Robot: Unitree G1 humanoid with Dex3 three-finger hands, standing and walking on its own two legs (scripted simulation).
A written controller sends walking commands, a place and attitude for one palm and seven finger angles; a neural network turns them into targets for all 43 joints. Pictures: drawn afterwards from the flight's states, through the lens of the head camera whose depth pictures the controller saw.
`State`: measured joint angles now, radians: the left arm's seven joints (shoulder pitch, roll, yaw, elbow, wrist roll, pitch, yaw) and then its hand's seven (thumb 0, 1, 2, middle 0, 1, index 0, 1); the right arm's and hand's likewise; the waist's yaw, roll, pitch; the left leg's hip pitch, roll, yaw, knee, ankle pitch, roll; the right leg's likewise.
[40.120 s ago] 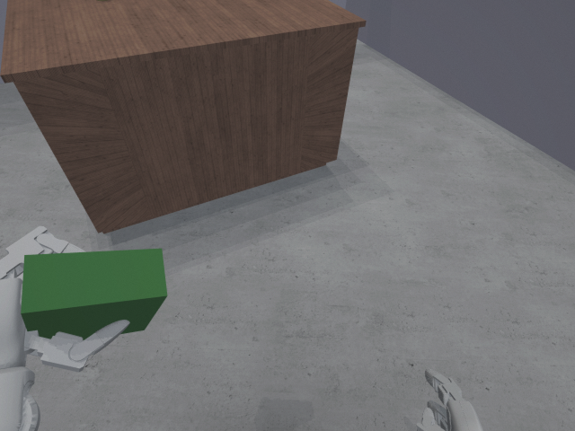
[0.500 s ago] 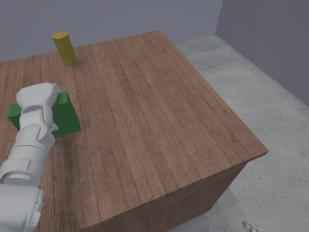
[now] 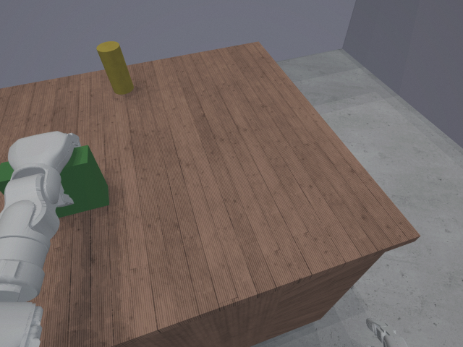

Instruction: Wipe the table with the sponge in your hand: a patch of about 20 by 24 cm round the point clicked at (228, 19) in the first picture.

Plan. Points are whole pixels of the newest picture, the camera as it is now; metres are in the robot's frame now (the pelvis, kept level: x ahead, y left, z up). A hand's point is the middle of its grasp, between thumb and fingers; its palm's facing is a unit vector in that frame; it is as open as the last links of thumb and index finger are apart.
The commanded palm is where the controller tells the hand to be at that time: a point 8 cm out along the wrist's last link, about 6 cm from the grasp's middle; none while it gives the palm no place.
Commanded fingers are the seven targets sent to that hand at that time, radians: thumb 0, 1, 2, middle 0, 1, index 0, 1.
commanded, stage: wipe back along the first lane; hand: left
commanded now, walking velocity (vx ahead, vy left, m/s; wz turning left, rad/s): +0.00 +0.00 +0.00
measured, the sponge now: (63, 192) +0.35 +0.36 +0.06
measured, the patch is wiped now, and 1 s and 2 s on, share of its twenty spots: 1.00 1.00 1.00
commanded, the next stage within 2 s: lift the sponge slowly off the table in 1.44 s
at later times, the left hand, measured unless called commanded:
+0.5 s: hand (57, 197) +0.31 +0.33 +0.09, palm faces -0.04 -0.04 -1.00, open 9.6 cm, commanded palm +0.28 +0.32 +0.12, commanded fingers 0.00 0.10 1.30 -1.20 -1.60 -1.20 -1.60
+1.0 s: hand (54, 225) +0.26 +0.31 +0.09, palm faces +0.02 -0.03 -1.00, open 9.6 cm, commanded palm +0.23 +0.29 +0.12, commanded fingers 0.00 0.10 1.30 -1.20 -1.60 -1.20 -1.60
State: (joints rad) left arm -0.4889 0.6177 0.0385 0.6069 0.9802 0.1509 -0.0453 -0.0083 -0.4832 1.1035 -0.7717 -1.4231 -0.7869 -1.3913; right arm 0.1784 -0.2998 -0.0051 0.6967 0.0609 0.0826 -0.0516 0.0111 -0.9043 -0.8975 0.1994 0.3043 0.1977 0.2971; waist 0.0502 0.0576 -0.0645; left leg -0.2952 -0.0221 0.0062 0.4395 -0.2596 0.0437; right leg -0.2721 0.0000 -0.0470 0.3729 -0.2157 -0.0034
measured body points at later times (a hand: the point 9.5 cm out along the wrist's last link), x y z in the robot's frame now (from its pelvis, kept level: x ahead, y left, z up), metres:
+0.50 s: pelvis -0.01 +0.00 +0.00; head +0.00 -0.02 +0.45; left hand +0.31 +0.33 +0.15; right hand +0.17 -0.25 -0.11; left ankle -0.03 +0.09 -0.74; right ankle -0.02 -0.12 -0.74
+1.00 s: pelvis -0.01 +0.00 +0.00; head -0.01 -0.04 +0.45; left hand +0.26 +0.31 +0.15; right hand +0.20 -0.23 -0.10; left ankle -0.03 +0.09 -0.74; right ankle -0.02 -0.12 -0.74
